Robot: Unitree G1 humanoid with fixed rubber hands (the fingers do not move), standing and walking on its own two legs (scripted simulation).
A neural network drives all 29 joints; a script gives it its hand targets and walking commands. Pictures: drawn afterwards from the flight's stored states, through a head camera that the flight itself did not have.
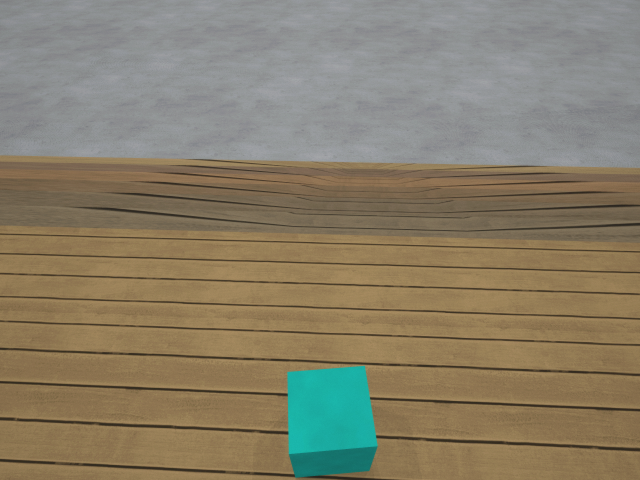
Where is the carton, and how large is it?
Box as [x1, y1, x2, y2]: [287, 366, 377, 477]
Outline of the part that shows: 364,366 287,372 289,456 295,477 363,471 369,469 377,445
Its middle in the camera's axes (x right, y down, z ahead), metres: +0.02 +0.50 +1.07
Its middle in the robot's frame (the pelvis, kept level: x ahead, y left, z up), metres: +0.40 +0.01 -0.65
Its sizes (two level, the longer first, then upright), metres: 0.210 0.200 0.250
